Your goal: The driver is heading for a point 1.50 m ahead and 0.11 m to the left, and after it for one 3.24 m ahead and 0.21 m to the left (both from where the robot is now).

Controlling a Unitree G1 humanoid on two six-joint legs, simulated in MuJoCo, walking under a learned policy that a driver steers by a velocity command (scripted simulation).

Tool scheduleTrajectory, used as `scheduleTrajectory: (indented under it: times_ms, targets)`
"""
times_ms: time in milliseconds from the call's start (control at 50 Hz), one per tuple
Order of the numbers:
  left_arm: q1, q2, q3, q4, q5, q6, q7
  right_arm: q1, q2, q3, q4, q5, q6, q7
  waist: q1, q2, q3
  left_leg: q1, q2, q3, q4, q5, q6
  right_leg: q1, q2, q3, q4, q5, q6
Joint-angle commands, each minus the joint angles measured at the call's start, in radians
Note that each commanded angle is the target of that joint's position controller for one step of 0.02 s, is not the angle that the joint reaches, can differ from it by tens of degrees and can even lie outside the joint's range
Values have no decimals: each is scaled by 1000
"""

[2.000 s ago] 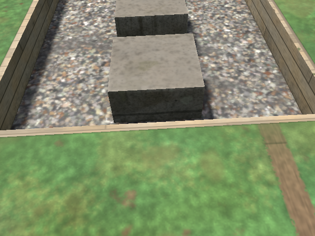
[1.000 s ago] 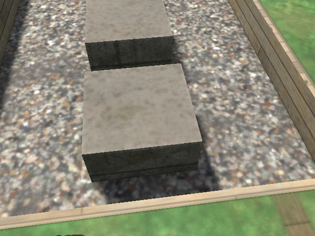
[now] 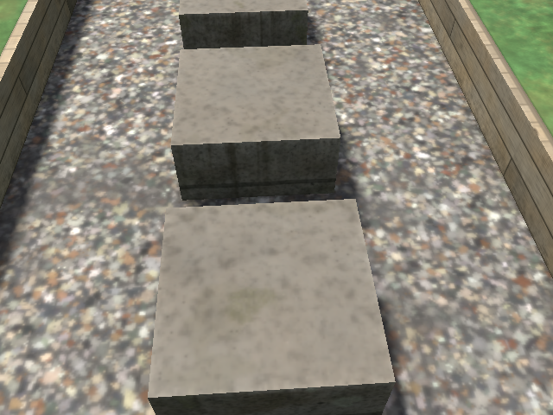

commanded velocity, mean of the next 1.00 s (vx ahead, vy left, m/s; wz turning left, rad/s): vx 0.13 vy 0.00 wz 0.00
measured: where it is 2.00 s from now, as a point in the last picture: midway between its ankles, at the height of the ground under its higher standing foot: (289, 298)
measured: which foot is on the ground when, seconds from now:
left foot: down 0.00-1.00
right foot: down 0.00-0.84, up 0.86-1.00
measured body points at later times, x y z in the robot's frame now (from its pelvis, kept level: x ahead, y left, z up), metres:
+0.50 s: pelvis -0.01 -0.01 +0.00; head +0.01 -0.01 +0.45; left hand -0.02 +0.22 -0.15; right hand +0.02 -0.24 -0.15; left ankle +0.02 +0.08 -0.74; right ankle -0.10 -0.09 -0.74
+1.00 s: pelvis +0.09 +0.03 +0.00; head +0.10 +0.04 +0.45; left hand +0.09 +0.27 -0.15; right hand +0.03 -0.20 -0.14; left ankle +0.05 +0.06 -0.74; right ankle +0.05 -0.05 -0.65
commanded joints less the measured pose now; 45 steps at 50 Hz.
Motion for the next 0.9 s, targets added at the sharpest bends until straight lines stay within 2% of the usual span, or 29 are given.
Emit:
scheduleTrajectory:
  times_ms: [20, 240, 560, 600, 620, 640, 680, 700, 720, 740, 780, 800, 820, 840, 860, 880, 900]
  targets:
    - [120, 90, 16, 0, -3, 2, 6, 53, -79, -18, -35, 2, -1, 2, 2, 8, -40, 148, 167, -133, -11, 461, 32, -65, -128, 50, -49, 442, 6]
    - [94, 77, 12, 11, -7, -3, 6, 107, -104, -21, -5, 4, -5, -2, -2, -2, 9, 113, 170, -145, -49, 316, 16, -49, -127, 54, -112, 365, 3]
    - [107, 71, 3, 21, -13, -15, 7, 186, -95, -4, 52, 0, -25, -6, -1, 9, 58, 74, 173, -168, -89, 177, 8, -80, -117, 66, -161, 218, -8]
    - [120, 76, 2, 27, -23, -18, 6, 193, -92, 0, 64, 6, -23, -6, 3, 12, 34, 80, 142, -155, -82, 24, 11, -93, -98, 66, -181, 53, -24]
    - [124, 103, 11, 22, -40, -19, -3, 194, -118, -9, 62, 16, -24, 1, 10, -4, 46, 45, 105, -124, -53, -107, 20, -97, -95, 78, -190, -58, -40]
    - [127, 124, 19, 18, -43, -21, -16, 189, -124, -14, 63, 14, -24, 14, 18, -22, 75, -11, 73, -88, -10, -200, 29, -108, -111, 113, -207, -165, -56]
    - [163, 145, 32, 21, -29, -20, -43, 148, -96, -17, 57, 11, -24, 49, 49, -54, 169, -180, 20, 6, 111, -255, 35, -78, -181, 209, -270, -284, -85]
    - [197, 151, 36, 31, -25, -21, -57, 119, -85, -18, 45, 19, -25, 68, 62, -62, 222, -269, 18, 50, 162, -251, 31, -39, -231, 245, -305, -264, -102]
    - [212, 156, 40, 31, -28, -23, -69, 107, -75, -18, 43, 26, -23, 81, 70, -65, 243, -301, 36, 75, 196, -253, 25, -21, -255, 259, -316, -225, -118]
    - [217, 156, 42, 24, -32, -22, -76, 104, -75, -19, 44, 31, -20, 91, 74, -58, 249, -296, 52, 82, 213, -252, 20, -27, -260, 251, -311, -184, -126]
    - [197, 154, 47, 3, -30, -31, -79, 140, -64, -17, 52, 22, -13, 103, 48, -68, 238, -189, 44, 99, 166, -197, 24, -81, -232, 191, -269, -97, -117]
    - [165, 157, 49, -19, -26, -39, -76, 189, -59, -17, 67, 19, -10, 106, 21, -66, 220, -74, 22, 115, 127, -149, 29, -145, -206, 148, -223, -54, -103]
    - [118, 152, 47, -47, -16, -48, -72, 283, -71, -25, 95, 18, -8, 107, -24, -65, 181, 108, 13, 111, 90, -116, 35, -247, -172, 93, -140, 10, -85]
    - [51, 139, 38, -85, -5, -55, -78, 414, -124, -43, 119, 21, -14, 103, -102, 5, 125, 296, 91, -9, -8, -213, 43, -380, -95, -20, 34, 69, -67]
    - [10, 118, 29, -118, -26, -56, -92, 598, -199, -65, 147, 26, -18, 100, -180, 183, 46, 546, 374, -468, -241, -503, 80, -631, 56, -195, 421, -132, -39]
    - [-28, 162, 50, -97, -50, -48, -90, 641, -170, -54, 156, 57, -21, 116, -214, 142, 55, 540, 476, -663, -336, -375, 107, -772, 65, -170, 707, -326, -47]
    - [11, 162, 57, -73, -26, -52, -77, 543, -146, -36, 127, 66, -36, 124, -131, 34, 74, 417, 446, -585, -297, -249, 116, -745, -24, -87, 806, -253, -35]
Next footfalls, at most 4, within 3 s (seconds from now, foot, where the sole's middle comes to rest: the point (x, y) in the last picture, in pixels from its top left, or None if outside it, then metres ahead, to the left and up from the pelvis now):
1.52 right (321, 308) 0.78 -0.08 -0.77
2.12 left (259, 258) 0.95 0.09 -0.77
2.56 right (291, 233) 1.04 -0.01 -0.77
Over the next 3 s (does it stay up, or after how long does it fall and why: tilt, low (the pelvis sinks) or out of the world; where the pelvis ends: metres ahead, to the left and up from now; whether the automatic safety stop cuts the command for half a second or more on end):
stays up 1.26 0.04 -0.04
